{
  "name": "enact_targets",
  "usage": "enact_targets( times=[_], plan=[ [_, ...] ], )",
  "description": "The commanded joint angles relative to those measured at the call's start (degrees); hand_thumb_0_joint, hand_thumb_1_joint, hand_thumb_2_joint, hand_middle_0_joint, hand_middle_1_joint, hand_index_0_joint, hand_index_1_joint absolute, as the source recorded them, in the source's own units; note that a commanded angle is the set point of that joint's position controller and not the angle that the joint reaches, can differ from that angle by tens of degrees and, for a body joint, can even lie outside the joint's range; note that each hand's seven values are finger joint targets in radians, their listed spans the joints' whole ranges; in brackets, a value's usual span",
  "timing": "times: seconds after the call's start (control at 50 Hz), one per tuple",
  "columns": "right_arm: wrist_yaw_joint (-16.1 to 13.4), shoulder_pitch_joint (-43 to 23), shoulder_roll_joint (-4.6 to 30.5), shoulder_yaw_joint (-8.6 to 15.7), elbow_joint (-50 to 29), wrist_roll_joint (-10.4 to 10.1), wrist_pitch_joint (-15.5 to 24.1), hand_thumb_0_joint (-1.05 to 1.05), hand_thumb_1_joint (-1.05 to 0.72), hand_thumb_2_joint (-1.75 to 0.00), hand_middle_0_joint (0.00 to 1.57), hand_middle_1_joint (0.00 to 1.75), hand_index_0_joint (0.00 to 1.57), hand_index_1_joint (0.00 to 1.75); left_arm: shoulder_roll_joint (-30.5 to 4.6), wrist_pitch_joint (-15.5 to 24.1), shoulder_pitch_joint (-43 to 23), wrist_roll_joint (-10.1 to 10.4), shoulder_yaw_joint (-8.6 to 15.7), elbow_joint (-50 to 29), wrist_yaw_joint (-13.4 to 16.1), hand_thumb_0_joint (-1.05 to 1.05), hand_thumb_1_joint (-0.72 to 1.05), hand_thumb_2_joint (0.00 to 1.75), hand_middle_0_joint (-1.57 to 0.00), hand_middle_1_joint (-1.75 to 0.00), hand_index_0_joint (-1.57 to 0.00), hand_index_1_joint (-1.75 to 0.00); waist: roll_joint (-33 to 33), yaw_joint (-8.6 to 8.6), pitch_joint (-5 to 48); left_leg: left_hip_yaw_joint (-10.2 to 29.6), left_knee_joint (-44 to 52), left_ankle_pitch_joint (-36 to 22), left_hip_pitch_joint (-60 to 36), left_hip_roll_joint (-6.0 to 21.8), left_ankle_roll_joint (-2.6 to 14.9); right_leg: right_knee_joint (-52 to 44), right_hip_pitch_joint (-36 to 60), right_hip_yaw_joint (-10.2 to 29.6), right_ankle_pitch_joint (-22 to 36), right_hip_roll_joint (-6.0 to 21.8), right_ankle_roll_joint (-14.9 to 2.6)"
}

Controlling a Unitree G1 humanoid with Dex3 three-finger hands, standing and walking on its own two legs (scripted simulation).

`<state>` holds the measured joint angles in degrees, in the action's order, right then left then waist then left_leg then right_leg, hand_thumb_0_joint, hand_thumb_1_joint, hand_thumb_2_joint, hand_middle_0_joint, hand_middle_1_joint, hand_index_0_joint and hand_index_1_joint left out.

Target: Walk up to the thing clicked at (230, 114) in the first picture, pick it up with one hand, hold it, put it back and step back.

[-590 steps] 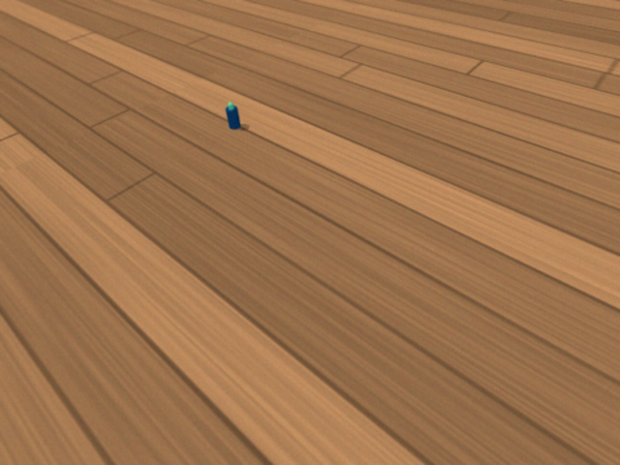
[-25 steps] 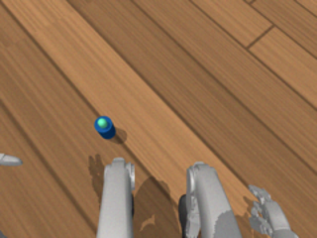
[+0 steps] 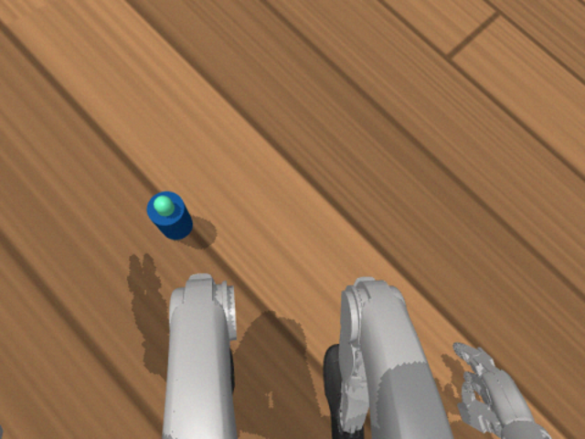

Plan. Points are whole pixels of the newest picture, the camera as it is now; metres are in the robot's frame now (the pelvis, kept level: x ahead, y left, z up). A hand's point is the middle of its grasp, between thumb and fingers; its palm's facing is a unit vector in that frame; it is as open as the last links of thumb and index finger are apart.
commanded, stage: go down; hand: left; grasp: from the side
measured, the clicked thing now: (169, 214) +0.47 +0.26 -0.33
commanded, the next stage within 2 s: approach in 0.48 s
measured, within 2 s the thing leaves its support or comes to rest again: neither
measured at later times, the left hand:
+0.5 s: hand out of the picture +0.37 +0.44 -0.02, palm faces +0.26 -0.96 -0.08, open 17.4 cm
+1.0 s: hand (52, 219) +0.40 +0.39 -0.16, palm faces +0.22 -0.97 +0.06, open 17.7 cm
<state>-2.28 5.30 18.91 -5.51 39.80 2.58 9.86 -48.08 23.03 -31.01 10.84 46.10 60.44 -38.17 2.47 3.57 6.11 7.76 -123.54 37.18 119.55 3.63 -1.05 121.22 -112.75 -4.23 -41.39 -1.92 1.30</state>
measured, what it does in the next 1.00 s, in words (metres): lowers itself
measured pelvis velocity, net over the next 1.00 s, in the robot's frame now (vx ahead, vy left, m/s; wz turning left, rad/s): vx -0.01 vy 0.00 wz -0.09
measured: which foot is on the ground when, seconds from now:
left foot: down 0.00-1.00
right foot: down 0.00-1.00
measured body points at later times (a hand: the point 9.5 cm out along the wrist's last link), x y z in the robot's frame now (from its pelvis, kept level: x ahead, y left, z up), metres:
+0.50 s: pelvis +0.00 +0.00 -0.03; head +0.20 +0.09 +0.36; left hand +0.35 +0.49 -0.01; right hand +0.16 -0.27 -0.12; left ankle +0.09 +0.13 -0.38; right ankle +0.09 -0.13 -0.38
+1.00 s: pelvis -0.01 +0.00 -0.08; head +0.23 +0.13 +0.28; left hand +0.38 +0.44 -0.16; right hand +0.16 -0.27 -0.15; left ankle +0.09 +0.13 -0.38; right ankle +0.09 -0.13 -0.38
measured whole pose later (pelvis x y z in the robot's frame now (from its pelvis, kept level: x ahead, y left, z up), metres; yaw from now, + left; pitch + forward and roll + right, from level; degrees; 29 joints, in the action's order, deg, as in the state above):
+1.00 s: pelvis -0.01 +0.00 -0.08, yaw -5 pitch +25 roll -11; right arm 0.3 -1.0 21.2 -15.3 36.3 8.0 8.9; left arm -54.8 37.0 -37.4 15.0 47.1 75.7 -40.2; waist 9.4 8.9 -4.4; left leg 14.1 -140.5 38.7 128.5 3.7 -1.5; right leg 134.7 -119.9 -8.2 -41.5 -4.4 2.3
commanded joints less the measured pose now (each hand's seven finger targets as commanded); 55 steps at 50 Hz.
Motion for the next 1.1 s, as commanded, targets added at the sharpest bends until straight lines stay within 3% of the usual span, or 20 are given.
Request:
enact_targets(
  times=[0.0,0.18,0.28,0.38,0.54,0.56,0.62,0.66,0.7,0.82,0.9,0.92,0.96,1.0,1.08],
  plan=[
    [-0.9,7.1,13.7,4.4,-3.2,-0.1,1.2,0.00,-0.92,-0.91,0.20,0.30,0.20,0.30,-26.1,3.1,-8.6,2.7,5.2,-10.0,-0.5,0.00,-0.53,0.08,-0.04,-0.06,-0.03,-0.07,-15.1,-3.38,36.8,-3.3,14.2,-8.3,-30.7,-0.5,2.20,-12.6,13.1,-1.5,9.1,-1.0,-3.66],
    [-0.5,7.0,14.1,3.6,-3.3,0.0,1.1,0.00,-0.92,-0.91,0.20,0.30,0.20,0.30,-26.8,2.7,-9.0,3.2,5.7,-9.7,-1.5,0.00,-0.54,0.07,-0.04,-0.06,-0.03,-0.07,-15.0,-2.40,34.9,-2.4,12.0,-9.1,-29.2,-0.2,2.18,-10.2,10.9,-2.6,9.8,-1.3,-3.64],
    [-0.5,7.0,14.5,3.3,-3.2,0.1,1.0,0.00,-0.92,-0.91,0.20,0.30,0.20,0.30,-27.1,2.7,-11.0,3.3,5.2,-9.0,-1.8,0.00,-0.54,0.07,-0.04,-0.06,-0.03,-0.07,-15.3,-1.46,32.4,-2.3,11.8,-4.3,-26.4,-0.2,2.15,-9.8,9.9,-3.0,6.9,-1.4,-3.57],
    [-0.5,6.2,15.0,3.2,-3.9,0.1,0.9,0.00,-0.92,-0.91,0.20,0.30,0.20,0.30,-29.5,3.0,-12.2,3.1,5.4,-10.7,-1.9,0.00,-0.54,0.06,-0.04,-0.05,-0.04,-0.06,-17.2,-2.24,32.9,-2.1,12.1,-1.9,-26.8,-0.1,2.04,-9.2,8.2,-3.1,5.0,-1.7,-3.73],
    [-0.4,6.4,15.2,2.5,-4.1,0.1,0.7,0.00,-0.92,-0.91,0.20,0.30,0.20,0.30,-29.0,2.4,-10.8,3.6,5.5,-9.5,-2.3,0.00,-0.52,0.07,-0.04,-0.05,-0.03,-0.06,-17.3,-1.44,32.1,-1.5,10.9,-4.9,-26.6,-0.1,1.93,-7.9,7.6,-3.8,7.1,-1.6,-3.70],
    [-0.3,6.7,15.1,2.4,-4.0,0.0,0.6,0.00,-0.93,-0.91,0.20,0.30,0.20,0.30,-29.0,2.4,-10.1,4.0,6.0,-9.4,-2.4,0.00,-0.55,0.12,-0.07,-0.09,-0.03,-0.12,-17.1,-1.93,32.7,-1.7,10.5,-6.1,-26.8,-0.1,1.96,-7.7,8.3,-3.7,8.2,-1.6,-3.68],
    [-0.2,6.4,15.1,1.9,-3.9,0.3,0.7,0.00,-0.91,-0.91,0.20,0.30,0.20,0.30,-28.4,3.2,-10.6,4.5,5.9,-7.2,-2.7,0.00,-0.61,0.02,-0.07,-0.06,-0.05,-0.08,-15.4,-0.56,30.0,-1.8,8.7,-6.3,-24.1,-0.1,2.22,-7.3,7.8,-3.8,8.2,-1.8,-3.55],
    [-0.1,5.2,15.2,1.6,-4.0,0.4,1.0,0.00,-0.91,-0.90,0.20,0.30,0.20,0.30,-26.3,4.7,-10.8,5.5,5.1,-4.9,-3.2,0.00,-0.61,0.01,-0.07,-0.06,-0.05,-0.08,-14.0,0.39,26.8,-1.2,8.0,-3.9,-22.0,0.1,2.30,-6.7,5.7,-4.3,6.5,-2.1,-3.55],
    [0.1,5.4,15.5,0.9,-4.2,0.8,1.3,0.00,-0.91,-0.91,0.20,0.30,0.20,0.30,-24.1,6.9,-12.2,6.6,4.4,-2.3,-3.6,0.00,-0.61,0.01,-0.07,-0.06,-0.05,-0.07,-12.1,2.54,25.2,-0.6,6.3,-3.5,-20.3,0.1,2.32,-5.9,5.2,-5.2,6.4,-2.3,-3.34],
    [0.8,2.7,17.3,-1.6,-4.9,2.9,1.5,0.00,-0.90,-0.90,0.20,0.30,0.20,0.30,-21.5,13.1,-14.6,7.4,0.6,4.9,-4.5,0.00,-0.60,0.01,-0.07,-0.06,-0.06,-0.07,-13.8,4.67,23.9,1.2,2.6,-4.0,-21.1,0.9,1.32,-1.7,2.8,-6.9,7.4,-2.7,-3.34],
    [1.6,0.6,18.4,-3.7,-5.6,4.9,0.3,0.00,-0.90,-0.90,0.20,0.30,0.20,0.30,-27.6,17.3,-16.6,6.2,2.7,5.3,-2.6,0.00,-0.61,0.01,-0.07,-0.06,-0.06,-0.07,-16.7,3.61,24.4,0.7,-0.3,-3.8,-21.2,1.2,1.05,0.1,3.4,-7.3,7.0,-3.3,-3.31],
    [1.7,0.3,18.6,-4.3,-5.6,5.5,-0.2,0.00,-0.91,-0.90,0.20,0.30,0.20,0.30,-26.7,17.9,-15.2,5.9,2.3,7.2,-2.1,0.00,-0.61,0.00,-0.08,-0.06,-0.07,-0.07,-17.5,4.06,24.6,0.8,-0.7,-4.6,-22.0,1.3,0.82,0.7,4.2,-7.7,7.7,-3.4,-3.27],
    [2.0,-0.5,18.9,-5.5,-5.6,6.7,-1.2,0.00,-0.91,-0.90,0.20,0.30,0.20,0.30,-30.7,19.8,-15.1,5.2,4.3,5.4,-0.8,0.00,-0.61,0.02,-0.08,-0.06,-0.06,-0.08,-19.9,3.02,26.1,0.7,-2.3,-8.2,-23.0,1.5,0.51,2.2,6.4,-7.9,10.2,-3.6,-3.24],
    [2.2,-2.0,19.4,-6.4,-6.2,7.9,-2.3,0.00,-0.91,-0.90,0.20,0.30,0.20,0.30,-32.2,21.9,-16.1,4.5,5.2,3.5,0.6,0.00,-0.61,0.02,-0.08,-0.07,-0.06,-0.08,-23.1,3.30,26.4,1.1,-2.9,-10.0,-24.8,2.0,0.14,3.7,6.0,-8.3,11.3,-3.7,-3.21],
    [2.6,-4.4,20.6,-7.9,-5.8,10.3,-3.9,0.00,-0.93,-0.91,0.20,0.30,0.20,0.30,-29.3,25.5,-14.6,3.4,3.9,4.1,2.5,0.00,-0.61,0.04,-0.07,-0.10,-0.06,-0.11,-26.9,5.71,25.6,2.5,-4.5,-11.0,-27.5,2.7,-0.44,6.0,5.0,-9.8,12.6,-4.0,-3.04]
  ],
)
